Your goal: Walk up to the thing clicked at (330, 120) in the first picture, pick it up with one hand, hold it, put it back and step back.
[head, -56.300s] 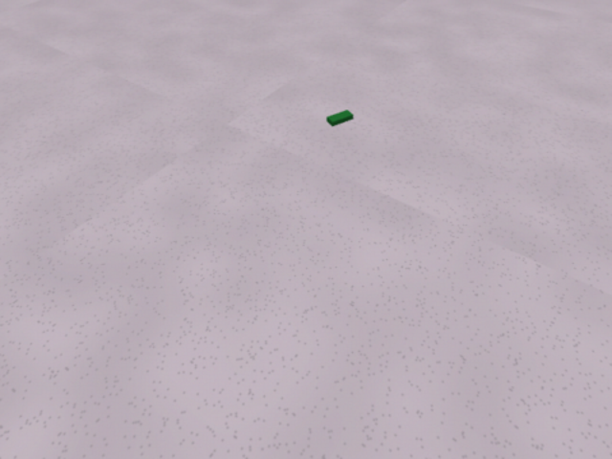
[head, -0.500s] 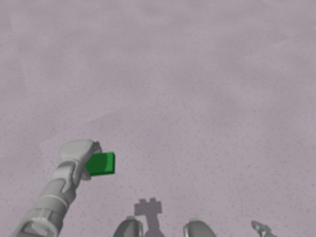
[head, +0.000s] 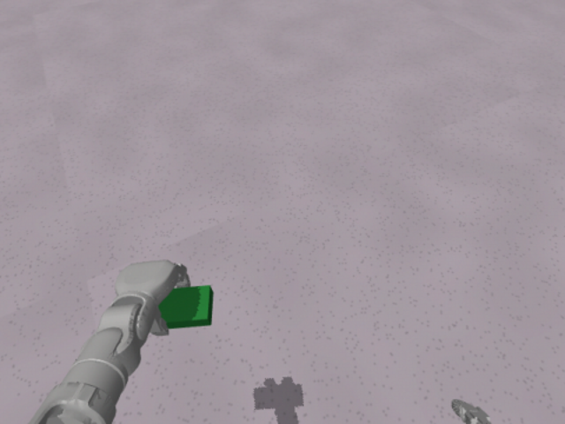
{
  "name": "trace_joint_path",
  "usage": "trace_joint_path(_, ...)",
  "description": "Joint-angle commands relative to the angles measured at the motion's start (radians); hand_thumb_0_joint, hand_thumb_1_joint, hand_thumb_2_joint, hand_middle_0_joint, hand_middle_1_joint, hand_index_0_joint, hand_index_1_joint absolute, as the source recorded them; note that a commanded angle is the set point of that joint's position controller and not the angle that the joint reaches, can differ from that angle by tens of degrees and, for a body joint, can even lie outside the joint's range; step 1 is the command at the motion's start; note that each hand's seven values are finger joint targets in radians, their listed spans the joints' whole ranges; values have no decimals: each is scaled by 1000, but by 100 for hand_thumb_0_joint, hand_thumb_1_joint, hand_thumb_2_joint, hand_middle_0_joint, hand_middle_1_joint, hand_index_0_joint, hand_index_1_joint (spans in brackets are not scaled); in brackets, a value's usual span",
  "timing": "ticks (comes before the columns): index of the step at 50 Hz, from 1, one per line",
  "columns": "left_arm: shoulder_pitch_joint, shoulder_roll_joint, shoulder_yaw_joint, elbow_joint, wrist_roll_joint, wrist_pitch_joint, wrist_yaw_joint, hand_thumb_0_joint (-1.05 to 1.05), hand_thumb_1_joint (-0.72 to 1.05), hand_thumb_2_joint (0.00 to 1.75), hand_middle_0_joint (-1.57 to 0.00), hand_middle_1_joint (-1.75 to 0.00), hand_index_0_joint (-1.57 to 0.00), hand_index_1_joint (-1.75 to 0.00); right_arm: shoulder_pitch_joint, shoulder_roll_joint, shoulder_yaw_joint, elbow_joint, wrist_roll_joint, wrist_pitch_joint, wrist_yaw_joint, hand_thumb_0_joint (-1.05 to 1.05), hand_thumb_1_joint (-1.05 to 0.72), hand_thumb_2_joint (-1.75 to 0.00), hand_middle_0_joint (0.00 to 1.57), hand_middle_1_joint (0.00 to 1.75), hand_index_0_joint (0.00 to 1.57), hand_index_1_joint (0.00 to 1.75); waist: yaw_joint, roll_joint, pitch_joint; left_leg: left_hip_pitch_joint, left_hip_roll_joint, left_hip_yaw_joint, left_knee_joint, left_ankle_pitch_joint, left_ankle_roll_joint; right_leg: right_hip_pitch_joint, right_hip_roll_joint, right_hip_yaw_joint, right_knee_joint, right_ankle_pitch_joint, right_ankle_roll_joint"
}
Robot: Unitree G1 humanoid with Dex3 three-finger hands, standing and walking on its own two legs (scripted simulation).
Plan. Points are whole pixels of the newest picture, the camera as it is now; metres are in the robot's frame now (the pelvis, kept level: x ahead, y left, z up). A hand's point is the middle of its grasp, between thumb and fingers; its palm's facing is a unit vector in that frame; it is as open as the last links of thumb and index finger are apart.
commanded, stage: hold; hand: left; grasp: from above
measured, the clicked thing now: (168, 308) +0.33 +0.22 -0.10
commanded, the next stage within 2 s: crouch in 1.70 s
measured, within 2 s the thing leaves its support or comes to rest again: neither
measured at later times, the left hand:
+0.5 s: hand (158, 307) +0.30 +0.21 -0.03, palm faces -0.44 -0.06 -0.90, open 9.0 cm
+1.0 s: hand (158, 310) +0.29 +0.20 -0.01, palm faces -0.43 -0.06 -0.90, open 9.0 cm
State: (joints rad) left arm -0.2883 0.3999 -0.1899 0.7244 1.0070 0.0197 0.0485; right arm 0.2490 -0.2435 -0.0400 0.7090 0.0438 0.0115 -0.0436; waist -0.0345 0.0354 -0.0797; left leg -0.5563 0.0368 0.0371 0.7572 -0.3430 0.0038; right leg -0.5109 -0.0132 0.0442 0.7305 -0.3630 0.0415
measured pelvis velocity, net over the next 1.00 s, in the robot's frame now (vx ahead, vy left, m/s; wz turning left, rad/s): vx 0.00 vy -0.01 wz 0.00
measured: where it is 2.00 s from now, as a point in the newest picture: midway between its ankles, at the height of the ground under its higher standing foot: outside the picture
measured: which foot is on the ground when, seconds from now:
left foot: down 0.00-1.00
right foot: down 0.00-1.00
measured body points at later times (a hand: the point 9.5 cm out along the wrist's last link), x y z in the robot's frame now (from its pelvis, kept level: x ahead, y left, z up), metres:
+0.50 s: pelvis +0.00 -0.01 +0.01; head +0.02 -0.03 +0.46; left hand +0.32 +0.21 +0.02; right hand +0.13 -0.27 -0.11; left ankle +0.02 +0.11 -0.71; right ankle +0.00 -0.15 -0.71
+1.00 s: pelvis +0.00 -0.01 +0.02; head +0.01 -0.04 +0.47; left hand +0.30 +0.20 +0.04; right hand +0.15 -0.27 -0.09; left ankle +0.02 +0.11 -0.71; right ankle +0.00 -0.15 -0.71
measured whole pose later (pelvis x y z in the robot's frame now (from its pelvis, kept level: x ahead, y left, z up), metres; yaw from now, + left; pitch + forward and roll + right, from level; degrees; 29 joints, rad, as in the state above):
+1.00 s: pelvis +0.00 -0.01 +0.02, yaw +0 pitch +2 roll +0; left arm -0.19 0.40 -0.20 0.53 0.99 0.02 -0.05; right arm 0.19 -0.25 -0.03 0.66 0.07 0.06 -0.06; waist 0.00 0.05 -0.03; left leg -0.35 0.03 0.05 0.56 -0.25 -0.01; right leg -0.33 -0.01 0.05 0.58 -0.29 0.03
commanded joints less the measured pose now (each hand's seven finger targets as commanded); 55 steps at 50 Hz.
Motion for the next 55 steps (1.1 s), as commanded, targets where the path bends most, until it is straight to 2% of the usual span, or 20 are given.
trace_joint_path(1,-294,196,89,-212,-4,-8,27,0,69,62,-102,-59,-105,-56,-22,-149,-52,-115,5,-25,-5,0,-89,-90,20,30,20,30,4,14,-278,244,-39,-17,-122,279,-5,97,56,-34,-114,260,-49)
trace_joint_path(6,-270,199,90,-225,2,-12,8,0,68,58,-101,-57,-104,-54,-35,-150,-53,-121,7,-15,-7,0,-89,-90,20,30,20,30,10,2,-266,267,-38,-13,-129,337,-3,120,57,-36,-124,310,-46)
trace_joint_path(13,-267,196,90,-266,-4,-11,-2,0,69,57,-101,-58,-104,-55,-67,-151,-48,-151,13,-5,-6,0,-89,-89,20,30,20,30,16,0,-228,274,-41,-7,-163,271,-2,124,55,-32,-156,252,-46)
trace_joint_path(16,-249,214,105,-275,-3,-11,-9,0,68,58,-100,-59,-103,-56,-81,-149,-48,-155,13,-2,-6,0,-89,-90,20,30,20,30,27,2,-226,280,-42,-7,-171,272,-1,142,53,-33,-162,249,-45)
trace_joint_path(19,-252,201,90,-294,3,-14,-22,0,68,57,-100,-59,-103,-55,-82,-148,-47,-160,13,0,-8,0,-89,-90,20,30,20,30,18,-15,-234,297,-39,-9,-174,286,2,142,53,-31,-164,264,-44)
trace_joint_path(20,-240,208,103,-296,-2,-15,-21,0,68,58,-101,-59,-104,-56,-86,-149,-47,-163,15,2,-9,0,-89,-90,20,30,20,30,30,-16,-229,297,-43,-5,-177,286,4,151,51,-31,-171,267,-42)
trace_joint_path(21,-253,208,100,-317,0,-15,-22,0,67,58,-99,-60,-103,-57,-82,-148,-46,-162,14,2,-9,0,-89,-90,20,30,20,30,21,-9,-240,307,-44,-4,-177,288,4,149,50,-26,-172,273,-42)
trace_joint_path(24,-246,203,103,-323,-12,-14,-21,0,69,59,-101,-59,-104,-56,-95,-147,-44,-167,14,2,-10,0,-89,-90,20,30,20,30,25,-17,-232,311,-45,-4,-186,275,5,158,49,-27,-185,259,-39)
trace_joint_path(31,-217,200,96,-328,-7,-10,-35,0,67,54,-99,-60,-103,-56,-110,-140,-40,-170,19,7,-15,0,-89,-90,20,30,20,30,29,-36,-212,326,-50,4,-203,272,12,174,41,-22,-209,267,-32)
trace_joint_path(35,-212,195,96,-341,-8,-6,-38,0,68,54,-98,-62,-103,-58,-125,-139,-37,-178,20,9,-16,0,-89,-90,20,30,20,30,36,-31,-192,330,-50,4,-220,251,9,178,42,-26,-227,237,-36)
trace_joint_path(36,-238,208,105,-373,-10,-10,-37,0,68,54,-98,-60,-103,-56,-121,-143,-38,-177,19,8,-15,0,-89,-90,20,30,20,30,31,-17,-211,341,-49,5,-223,242,9,182,42,-22,-226,230,-37)
trace_joint_path(37,-220,205,104,-345,-10,-7,-37,0,68,54,-99,-59,-103,-55,-127,-139,-36,-174,20,8,-16,0,-89,-90,20,30,20,30,37,-7,-196,341,-47,5,-232,241,7,185,44,-27,-227,222,-40)
trace_joint_path(39,-233,203,98,-370,-12,-9,-42,0,69,53,-98,-61,-103,-56,-135,-139,-35,-183,21,8,-18,0,-89,-90,20,30,20,30,30,-20,-199,351,-45,3,-235,248,9,179,45,-26,-231,231,-38)
trace_joint_path(42,-216,208,102,-370,-13,-10,-48,0,68,53,-98,-60,-103,-55,-146,-139,-33,-188,24,8,-18,0,-90,-90,20,30,20,30,44,-10,-173,343,-45,3,-253,224,6,187,45,-28,-244,198,-43)
trace_joint_path(46,-199,196,97,-382,-18,-1,-53,0,69,53,-98,-63,-103,-58,-150,-135,-30,-194,25,8,-17,0,-89,-90,20,30,20,30,43,-16,-166,352,-44,3,-264,220,7,197,44,-27,-256,196,-42)
trace_joint_path(47,-196,185,86,-391,-19,0,-58,0,68,53,-98,-61,-103,-57,-154,-135,-30,-195,26,7,-17,0,-89,-90,20,30,20,30,41,-20,-175,364,-45,3,-265,234,8,202,44,-26,-255,211,-42)
trace_joint_path(49,-184,196,95,-392,-10,0,-61,0,67,54,-98,-59,-102,-55,-153,-135,-32,-194,26,8,-18,0,-89,-90,20,30,20,30,45,-25,-185,371,-48,6,-262,260,9,214,42,-27,-256,238,-39)
trace_joint_path(54,-231,195,87,-417,-14,2,-61,0,66,56,-99,-59,-103,-55,-153,-137,-31,-188,27,9,-20,0,-90,-90,20,30,20,30,38,-18,-197,404,-45,7,-271,282,9,223,44,-28,-262,260,-39)
trace_joint_path(55,-226,206,100,-407,-15,2,-60,0,66,55,-98,-59,-102,-56,-156,-136,-30,-187,28,9,-20,0,-90,-90,20,30,20,30,42,-10,-191,402,-44,7,-274,282,7,223,45,-29,-264,255,-41)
